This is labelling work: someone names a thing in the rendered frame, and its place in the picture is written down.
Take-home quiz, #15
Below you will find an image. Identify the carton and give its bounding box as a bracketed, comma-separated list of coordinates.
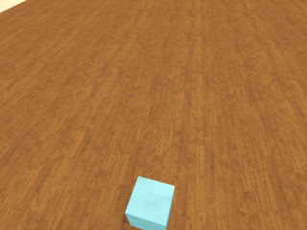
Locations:
[125, 176, 175, 230]

